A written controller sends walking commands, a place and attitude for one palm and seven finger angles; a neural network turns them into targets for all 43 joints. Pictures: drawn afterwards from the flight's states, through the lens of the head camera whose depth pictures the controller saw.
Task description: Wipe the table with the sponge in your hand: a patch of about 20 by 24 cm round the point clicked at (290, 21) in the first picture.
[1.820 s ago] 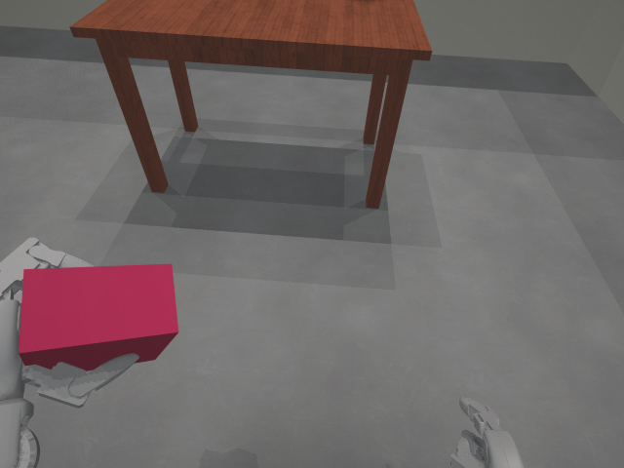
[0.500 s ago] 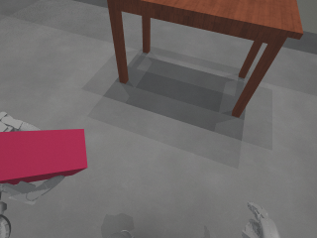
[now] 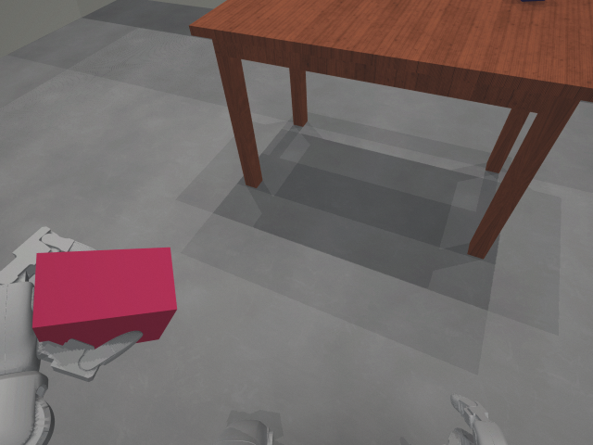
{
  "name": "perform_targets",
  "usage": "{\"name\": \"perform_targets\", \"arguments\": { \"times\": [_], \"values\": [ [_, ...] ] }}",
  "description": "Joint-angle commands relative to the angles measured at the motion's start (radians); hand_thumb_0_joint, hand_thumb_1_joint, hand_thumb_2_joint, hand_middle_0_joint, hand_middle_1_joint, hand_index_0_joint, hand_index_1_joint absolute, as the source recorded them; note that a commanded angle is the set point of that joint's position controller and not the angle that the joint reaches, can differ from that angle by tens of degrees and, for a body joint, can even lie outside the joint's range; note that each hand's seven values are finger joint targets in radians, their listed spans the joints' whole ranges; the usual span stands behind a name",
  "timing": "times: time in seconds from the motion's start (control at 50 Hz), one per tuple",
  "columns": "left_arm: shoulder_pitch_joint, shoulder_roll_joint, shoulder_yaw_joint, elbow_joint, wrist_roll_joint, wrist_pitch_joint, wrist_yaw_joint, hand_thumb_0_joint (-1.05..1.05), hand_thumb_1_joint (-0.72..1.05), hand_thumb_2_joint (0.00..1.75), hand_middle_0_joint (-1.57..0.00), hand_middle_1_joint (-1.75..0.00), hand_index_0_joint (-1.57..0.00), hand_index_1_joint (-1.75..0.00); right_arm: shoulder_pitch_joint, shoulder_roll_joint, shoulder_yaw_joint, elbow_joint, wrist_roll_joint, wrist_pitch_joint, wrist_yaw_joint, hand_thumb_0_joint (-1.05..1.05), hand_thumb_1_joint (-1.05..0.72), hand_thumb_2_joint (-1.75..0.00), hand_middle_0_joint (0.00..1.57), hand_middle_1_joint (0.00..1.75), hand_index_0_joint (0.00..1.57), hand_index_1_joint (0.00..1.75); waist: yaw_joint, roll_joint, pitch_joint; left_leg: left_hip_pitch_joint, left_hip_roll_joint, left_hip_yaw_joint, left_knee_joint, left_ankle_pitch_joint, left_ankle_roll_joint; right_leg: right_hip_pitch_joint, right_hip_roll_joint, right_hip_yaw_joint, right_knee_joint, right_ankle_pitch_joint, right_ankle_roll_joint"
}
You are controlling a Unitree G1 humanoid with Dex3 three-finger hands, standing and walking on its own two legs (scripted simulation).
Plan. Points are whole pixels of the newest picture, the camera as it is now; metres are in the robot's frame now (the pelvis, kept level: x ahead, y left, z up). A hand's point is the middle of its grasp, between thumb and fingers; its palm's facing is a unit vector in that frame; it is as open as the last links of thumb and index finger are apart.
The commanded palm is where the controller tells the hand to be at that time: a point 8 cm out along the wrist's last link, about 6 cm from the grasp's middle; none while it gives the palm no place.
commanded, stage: walk to a spot facing it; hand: left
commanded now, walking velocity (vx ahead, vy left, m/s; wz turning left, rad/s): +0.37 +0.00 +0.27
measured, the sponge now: (126, 301) +0.23 +0.20 +0.14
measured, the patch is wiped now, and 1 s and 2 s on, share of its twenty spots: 0.00 0.00 0.00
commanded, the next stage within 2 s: turn to face it in 1.26 s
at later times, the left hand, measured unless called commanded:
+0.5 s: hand (98, 183) +0.36 +0.27 +0.19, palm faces +0.48 -0.79 -0.39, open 10.6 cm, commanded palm +0.29 +0.30 +0.19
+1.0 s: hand (158, 129) +0.47 +0.23 +0.18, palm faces +0.51 -0.71 -0.49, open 10.6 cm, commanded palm +0.39 +0.27 +0.19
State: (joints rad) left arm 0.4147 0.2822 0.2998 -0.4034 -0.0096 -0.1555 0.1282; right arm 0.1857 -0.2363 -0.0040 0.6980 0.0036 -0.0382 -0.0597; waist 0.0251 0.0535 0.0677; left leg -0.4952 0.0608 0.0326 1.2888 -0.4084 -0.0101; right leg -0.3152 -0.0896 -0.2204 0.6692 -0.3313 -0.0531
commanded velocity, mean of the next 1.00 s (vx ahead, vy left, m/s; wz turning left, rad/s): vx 0.35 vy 0.00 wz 0.34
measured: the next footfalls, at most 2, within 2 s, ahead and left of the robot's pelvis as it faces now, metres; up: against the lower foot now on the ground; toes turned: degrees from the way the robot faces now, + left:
left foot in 0.32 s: +0.23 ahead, +0.12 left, +0.00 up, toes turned +15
right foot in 0.74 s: +0.33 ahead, -0.14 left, +0.00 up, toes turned -1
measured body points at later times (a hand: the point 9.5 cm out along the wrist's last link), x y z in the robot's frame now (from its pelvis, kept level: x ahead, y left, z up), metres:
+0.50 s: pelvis +0.16 +0.01 +0.01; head +0.18 +0.02 +0.45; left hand +0.33 +0.31 +0.21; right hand +0.35 -0.18 -0.08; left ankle +0.19 +0.11 -0.72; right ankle +0.15 -0.13 -0.64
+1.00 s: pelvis +0.31 -0.04 +0.02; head +0.37 -0.03 +0.46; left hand +0.44 +0.27 +0.21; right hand +0.53 -0.26 -0.08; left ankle +0.32 +0.11 -0.65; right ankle +0.29 -0.14 -0.72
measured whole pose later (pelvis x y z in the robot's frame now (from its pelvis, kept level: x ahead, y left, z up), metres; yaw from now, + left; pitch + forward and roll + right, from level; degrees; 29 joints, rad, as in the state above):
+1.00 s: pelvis +0.31 -0.04 +0.02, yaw +16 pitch +1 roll +2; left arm 0.51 0.38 0.35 -0.58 -0.01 -0.21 0.14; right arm 0.19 -0.27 -0.06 0.60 0.00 -0.03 -0.07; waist -0.03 -0.02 0.10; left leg -0.57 0.09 0.12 1.01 -0.34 -0.03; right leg -0.16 -0.13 -0.28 0.50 -0.34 -0.01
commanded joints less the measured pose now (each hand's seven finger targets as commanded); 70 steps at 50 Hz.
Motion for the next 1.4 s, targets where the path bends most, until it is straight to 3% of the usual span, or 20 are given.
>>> {"name": "perform_targets", "arguments": {
  "times": [0.0,0.26,0.28,0.32,0.34,0.46,0.66,0.7,0.72,0.74,0.82,0.9,1.02,1.08,1.1,1.12,1.14,1.16,1.24,1.38],
  "values": [
    [-0.090,0.314,0.201,-0.400,0.003,-0.128,0.039,0.00,0.10,1.30,-1.20,-1.60,-1.20,-1.60,-0.110,-0.062,-0.034,-0.196,-0.009,-0.050,-0.001,0.00,-0.90,-0.90,0.20,0.30,0.20,0.30,-0.026,-0.115,-0.133,-0.215,0.057,-0.023,0.025,0.099,-0.021,0.237,-0.293,0.291,-0.390,0.206,-0.085],
    [0.051,0.228,0.173,-0.297,-0.027,-0.104,0.075,0.00,0.10,1.30,-1.20,-1.60,-1.20,-1.60,0.001,-0.064,-0.070,-0.276,0.000,-0.029,-0.014,0.00,-0.90,-0.90,0.20,0.30,0.20,0.30,-0.040,-0.164,-0.216,0.267,-0.057,0.240,-0.808,0.253,0.024,0.261,-0.195,0.036,-0.029,0.594,-0.015],
    [0.003,0.238,0.164,-0.336,-0.021,-0.116,0.075,0.00,0.10,1.30,-1.20,-1.60,-1.20,-1.60,0.008,-0.070,-0.072,-0.282,-0.002,-0.031,-0.021,0.00,-0.90,-0.90,0.20,0.30,0.20,0.30,-0.056,-0.080,-0.253,0.441,-0.029,0.172,-0.830,0.289,0.054,0.144,-0.158,0.015,0.148,0.529,0.021],
    [-0.024,0.253,0.173,-0.355,-0.022,-0.136,0.074,0.00,0.10,1.30,-1.20,-1.60,-1.20,-1.60,-0.015,-0.083,-0.056,-0.291,-0.006,-0.044,-0.012,0.00,-0.90,-0.90,0.20,0.30,0.20,0.30,-0.034,0.250,-0.273,0.660,0.375,-0.507,-0.912,0.593,0.293,-0.277,0.039,0.099,0.556,-0.273,0.081],
    [-0.094,0.300,0.179,-0.335,-0.005,-0.130,0.069,0.00,0.10,1.30,-1.20,-1.60,-1.20,-1.60,-0.016,-0.088,-0.047,-0.281,-0.002,-0.050,0.002,0.00,-0.90,-0.90,0.20,0.30,0.20,0.30,-0.045,0.144,-0.203,0.567,0.405,-0.577,-0.959,0.511,0.322,-0.339,0.028,0.201,0.647,-0.292,0.069],
    [-0.008,0.296,0.214,-0.517,-0.015,-0.139,0.047,0.00,0.10,1.30,-1.20,-1.60,-1.20,-1.60,-0.051,-0.069,-0.051,-0.239,0.008,-0.102,0.012,0.00,-0.90,-0.90,0.20,0.30,0.20,0.30,0.000,0.195,-0.167,0.291,0.238,-0.164,-1.018,0.163,0.193,-0.248,-0.052,0.158,0.456,-0.052,0.091],
    [-0.077,0.172,0.116,-0.160,-0.014,-0.103,0.027,0.00,0.10,1.30,-1.20,-1.60,-1.20,-1.60,-0.032,-0.071,-0.048,-0.199,0.006,-0.103,-0.023,0.00,-0.90,-0.90,0.20,0.30,0.20,0.30,-0.012,0.071,-0.115,0.221,0.180,-0.022,-0.896,0.017,0.132,0.054,0.049,-0.011,-0.102,-0.012,0.119],
    [-0.105,0.197,0.108,-0.155,-0.004,-0.085,0.030,0.00,0.10,1.30,-1.20,-1.60,-1.20,-1.60,-0.028,-0.045,-0.036,-0.195,0.012,-0.088,-0.023,0.00,-0.90,-0.90,0.20,0.30,0.20,0.30,-0.008,-0.109,-0.170,0.113,0.089,0.040,-0.552,0.044,0.092,0.245,-0.055,0.146,-0.287,-0.024,0.061],
    [-0.121,0.258,0.132,-0.159,0.004,-0.069,0.036,0.00,0.10,1.30,-1.20,-1.60,-1.20,-1.60,-0.050,-0.018,-0.027,-0.210,0.012,-0.077,-0.021,0.00,-0.90,-0.90,0.20,0.30,0.20,0.30,0.006,-0.434,-0.178,-0.161,-0.034,0.096,-0.215,-0.124,0.044,0.401,-0.309,0.535,-0.375,0.029,-0.044],
    [-0.154,0.294,0.155,-0.203,-0.007,-0.065,0.042,0.00,0.10,1.30,-1.20,-1.60,-1.20,-1.60,-0.109,-0.055,-0.025,-0.224,0.005,-0.085,-0.021,0.00,-0.90,-0.90,0.20,0.30,0.20,0.30,0.021,-0.383,-0.157,-0.274,-0.048,-0.017,-0.021,-0.166,0.022,0.401,-0.427,0.673,-0.413,0.114,-0.102],
    [-0.088,0.301,0.175,-0.334,-0.005,-0.110,0.036,0.00,0.10,1.30,-1.20,-1.60,-1.20,-1.60,-0.119,-0.073,-0.036,-0.205,0.000,-0.063,-0.008,0.00,-0.90,-0.90,0.20,0.30,0.20,0.30,-0.002,-0.162,-0.045,-0.258,0.046,-0.054,0.076,0.018,-0.015,0.227,-0.351,0.401,-0.403,0.181,-0.090],
    [-0.006,0.321,0.242,-0.398,-0.006,-0.126,0.052,0.00,0.10,1.30,-1.20,-1.60,-1.20,-1.60,-0.102,-0.056,-0.044,-0.233,-0.010,-0.037,-0.003,0.00,-0.90,-0.90,0.20,0.30,0.20,0.30,-0.017,-0.134,-0.110,-0.186,0.066,0.028,-0.191,0.072,-0.027,0.300,-0.297,0.130,-0.347,0.461,-0.063],
    [0.138,0.277,0.272,-0.400,-0.029,-0.113,0.082,0.00,0.10,1.30,-1.20,-1.60,-1.20,-1.60,-0.050,-0.032,-0.061,-0.298,-0.004,-0.036,0.001,0.00,-0.90,-0.90,0.20,0.30,0.20,0.30,0.023,-0.225,-0.186,-0.028,-0.004,0.222,-0.616,0.083,-0.010,0.390,-0.282,0.044,-0.190,0.783,-0.055],
    [0.109,0.252,0.228,-0.389,-0.035,-0.106,0.087,0.00,0.10,1.30,-1.20,-1.60,-1.20,-1.60,0.002,-0.046,-0.079,-0.300,-0.003,-0.033,-0.011,0.00,-0.90,-0.90,0.20,0.30,0.20,0.30,-0.057,-0.161,-0.304,0.345,-0.098,0.280,-0.818,0.261,0.010,0.237,-0.216,-0.063,0.198,0.785,0.039],
    [0.084,0.262,0.236,-0.398,-0.031,-0.125,0.088,0.00,0.10,1.30,-1.20,-1.60,-1.20,-1.60,0.002,-0.063,-0.087,-0.293,-0.005,-0.035,-0.016,0.00,-0.90,-0.90,0.20,0.30,0.20,0.30,-0.073,-0.015,-0.347,0.565,-0.006,0.111,-0.823,0.362,0.073,0.042,-0.156,-0.062,0.428,0.487,0.080],
    [0.083,0.256,0.229,-0.432,-0.041,-0.140,0.082,0.00,0.10,1.30,-1.20,-1.60,-1.20,-1.60,-0.025,-0.087,-0.088,-0.303,-0.006,-0.041,-0.012,0.00,-0.90,-0.90,0.20,0.30,0.20,0.30,-0.048,0.241,-0.365,0.694,0.295,-0.358,-0.818,0.780,0.240,-0.225,-0.001,0.015,0.667,-0.222,0.129],
    [0.037,0.309,0.250,-0.428,-0.024,-0.139,0.077,0.00,0.10,1.30,-1.20,-1.60,-1.20,-1.60,-0.016,-0.088,-0.072,-0.305,0.002,-0.056,0.006,0.00,-0.90,-0.90,0.20,0.30,0.20,0.30,-0.048,0.216,-0.333,0.682,0.428,-0.613,-0.857,0.914,0.344,-0.357,0.029,0.156,0.784,-0.385,0.113],
    [-0.037,0.341,0.246,-0.377,-0.011,-0.132,0.051,0.00,0.10,1.30,-1.20,-1.60,-1.20,-1.60,-0.023,-0.100,-0.073,-0.284,0.010,-0.067,0.015,0.00,-0.90,-0.90,0.20,0.30,0.20,0.30,-0.058,0.062,-0.233,0.598,0.407,-0.618,-0.883,0.814,0.333,-0.416,-0.006,0.219,0.787,-0.333,0.109],
    [0.026,0.320,0.263,-0.495,-0.028,-0.125,0.033,0.00,0.10,1.30,-1.20,-1.60,-1.20,-1.60,-0.055,-0.082,-0.078,-0.253,0.021,-0.069,0.021,0.00,-0.90,-0.90,0.20,0.30,0.20,0.30,-0.026,0.135,-0.198,0.342,0.258,-0.303,-0.944,0.410,0.236,-0.338,-0.051,0.201,0.636,-0.134,0.131],
    [0.125,0.223,0.214,-0.430,-0.052,-0.106,0.026,0.00,0.10,1.30,-1.20,-1.60,-1.20,-1.60,-0.026,-0.061,-0.052,-0.232,0.016,-0.106,0.020,0.00,-0.90,-0.90,0.20,0.30,0.20,0.30,-0.027,0.178,-0.213,0.284,0.194,-0.113,-0.959,0.469,0.166,-0.136,0.015,0.082,0.226,0.004,0.139]
  ]
}}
